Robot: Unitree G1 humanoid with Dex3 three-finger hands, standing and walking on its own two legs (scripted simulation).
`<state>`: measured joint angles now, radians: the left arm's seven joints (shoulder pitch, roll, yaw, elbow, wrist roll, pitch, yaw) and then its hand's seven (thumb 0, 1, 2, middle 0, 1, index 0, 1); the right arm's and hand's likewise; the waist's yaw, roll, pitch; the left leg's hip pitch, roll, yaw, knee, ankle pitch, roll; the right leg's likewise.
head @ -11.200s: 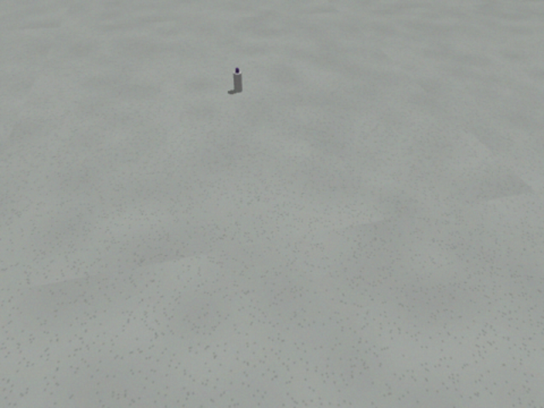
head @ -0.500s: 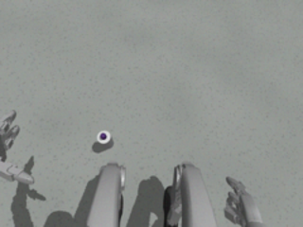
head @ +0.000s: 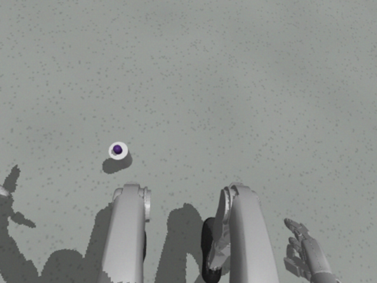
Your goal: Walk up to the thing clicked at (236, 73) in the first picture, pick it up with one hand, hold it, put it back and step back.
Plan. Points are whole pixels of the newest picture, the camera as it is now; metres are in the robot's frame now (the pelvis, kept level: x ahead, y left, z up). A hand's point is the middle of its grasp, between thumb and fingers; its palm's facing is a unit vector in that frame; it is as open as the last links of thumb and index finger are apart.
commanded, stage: go down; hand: left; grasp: from the side
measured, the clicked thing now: (120, 154) +0.43 +0.20 -0.36
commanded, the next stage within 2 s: approach in 1.04 s
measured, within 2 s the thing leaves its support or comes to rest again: neither
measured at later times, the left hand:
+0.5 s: hand out of the picture +0.36 +0.37 -0.06, palm faces +0.05 -0.99 -0.13, open 17.4 cm
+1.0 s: hand (2, 142) +0.37 +0.38 -0.08, palm faces +0.06 -0.99 -0.11, open 17.4 cm
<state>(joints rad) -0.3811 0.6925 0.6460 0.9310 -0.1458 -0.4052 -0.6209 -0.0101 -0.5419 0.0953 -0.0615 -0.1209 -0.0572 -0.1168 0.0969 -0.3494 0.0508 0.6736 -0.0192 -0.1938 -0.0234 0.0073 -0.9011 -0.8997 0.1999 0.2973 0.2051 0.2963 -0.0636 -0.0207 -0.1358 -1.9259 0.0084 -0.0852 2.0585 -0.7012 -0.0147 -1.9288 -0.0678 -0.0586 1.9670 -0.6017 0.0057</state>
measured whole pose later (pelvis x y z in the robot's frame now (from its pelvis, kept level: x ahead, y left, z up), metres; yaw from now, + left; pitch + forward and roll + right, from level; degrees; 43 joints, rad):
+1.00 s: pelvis -0.01 +0.00 -0.07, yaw -1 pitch +32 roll -6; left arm -0.52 0.78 0.72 1.01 -0.19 -0.42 -0.74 -0.01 -0.54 0.11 -0.04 -0.09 -0.03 -0.10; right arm 0.09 -0.37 0.09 0.71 -0.03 -0.19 -0.01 0.01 -0.91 -0.91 0.20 0.30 0.21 0.30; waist -0.08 -0.02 -0.09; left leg -2.12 -0.01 -0.10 2.28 -0.71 0.00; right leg -2.11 -0.08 -0.05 2.17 -0.61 0.02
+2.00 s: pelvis -0.02 +0.02 -0.16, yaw -8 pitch +16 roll -15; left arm -0.59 0.76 0.58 1.42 -0.21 -1.02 -0.48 -0.01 -0.57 0.05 -0.05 -0.10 -0.04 -0.10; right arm -0.16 -0.38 0.42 0.62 -0.26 -0.12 0.09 0.00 -0.93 -0.91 0.20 0.30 0.21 0.30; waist -0.23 -0.22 0.23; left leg -2.21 -0.01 -0.27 2.63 -0.73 0.00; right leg -2.12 -0.03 -0.18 2.37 -0.55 0.06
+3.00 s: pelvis -0.03 +0.03 -0.16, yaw -12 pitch +10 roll -20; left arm -0.62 0.82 0.42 1.52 -0.03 -1.22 0.04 0.00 0.15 0.51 -0.46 -0.45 -0.44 -0.45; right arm -0.19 -0.37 0.54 0.56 -0.40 -0.03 0.16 0.00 -0.89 -0.90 0.20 0.30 0.21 0.30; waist -0.28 -0.29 0.33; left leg -2.18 -0.01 -0.38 2.67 -0.72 0.01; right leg -2.05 0.02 -0.26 2.32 -0.50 0.08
